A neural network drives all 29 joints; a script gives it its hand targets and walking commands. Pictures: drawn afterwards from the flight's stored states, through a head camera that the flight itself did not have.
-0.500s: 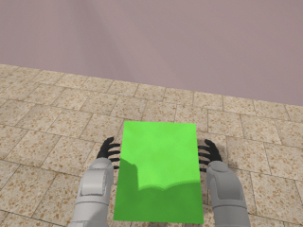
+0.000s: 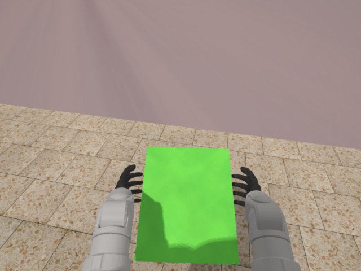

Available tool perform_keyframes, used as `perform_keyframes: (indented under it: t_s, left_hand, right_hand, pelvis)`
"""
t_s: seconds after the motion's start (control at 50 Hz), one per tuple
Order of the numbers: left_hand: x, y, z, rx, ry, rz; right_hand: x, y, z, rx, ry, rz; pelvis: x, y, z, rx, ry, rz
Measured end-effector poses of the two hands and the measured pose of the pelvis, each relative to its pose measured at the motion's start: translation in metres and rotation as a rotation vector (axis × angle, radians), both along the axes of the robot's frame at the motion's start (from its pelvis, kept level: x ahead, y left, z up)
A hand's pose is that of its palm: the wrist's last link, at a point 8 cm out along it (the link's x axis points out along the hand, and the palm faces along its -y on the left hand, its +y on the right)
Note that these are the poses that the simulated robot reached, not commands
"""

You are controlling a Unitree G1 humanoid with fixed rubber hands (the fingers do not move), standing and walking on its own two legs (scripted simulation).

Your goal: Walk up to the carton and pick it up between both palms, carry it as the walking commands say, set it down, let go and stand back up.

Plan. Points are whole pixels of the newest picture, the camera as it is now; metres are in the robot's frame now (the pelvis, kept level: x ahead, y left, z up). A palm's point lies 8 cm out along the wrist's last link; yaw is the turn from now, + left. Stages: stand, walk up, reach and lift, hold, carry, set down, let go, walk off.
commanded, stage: hold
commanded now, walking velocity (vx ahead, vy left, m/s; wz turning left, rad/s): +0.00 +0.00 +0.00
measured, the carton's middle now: (186, 206) +0.32 +0.00 -0.04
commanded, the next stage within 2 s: set down in 0.18 s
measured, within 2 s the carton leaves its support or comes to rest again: neither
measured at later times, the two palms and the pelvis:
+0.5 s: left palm (121, 200) +0.29 +0.15 +0.03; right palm (245, 197) +0.30 -0.15 +0.03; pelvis -0.01 -0.02 -0.01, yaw +1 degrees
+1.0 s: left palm (124, 214) +0.31 +0.16 -0.07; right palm (232, 212) +0.32 -0.13 -0.07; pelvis -0.03 +0.00 -0.04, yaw +1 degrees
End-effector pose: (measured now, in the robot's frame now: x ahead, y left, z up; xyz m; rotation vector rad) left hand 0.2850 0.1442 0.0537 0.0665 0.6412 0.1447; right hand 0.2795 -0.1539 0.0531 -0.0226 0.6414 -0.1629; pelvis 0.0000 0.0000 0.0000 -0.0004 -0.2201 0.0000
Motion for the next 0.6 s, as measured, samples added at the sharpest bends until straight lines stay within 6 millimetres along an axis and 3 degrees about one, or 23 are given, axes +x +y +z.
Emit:
perform_keyframes:
  t_s: [0.18,0.32,0.6]
  left_hand:
    - [-0.003,-0.003,-0.002,-0.009,0.003,0.013]
    - [-0.003,0.003,-0.004,-0.028,0.016,0.056]
    - [0.008,0.009,-0.043,-0.024,0.056,0.053]
  right_hand:
    - [-0.001,-0.004,0.000,0.012,-0.001,-0.001]
    - [0.011,0.003,-0.003,0.009,0.012,0.025]
    - [0.025,0.009,-0.044,0.006,0.056,0.030]
  pelvis:
    - [-0.008,-0.006,-0.001,0.004,-0.007,0.000]
    - [-0.011,-0.012,-0.003,0.005,0.043,0.004]
    - [-0.013,-0.014,-0.009,0.003,0.148,0.018]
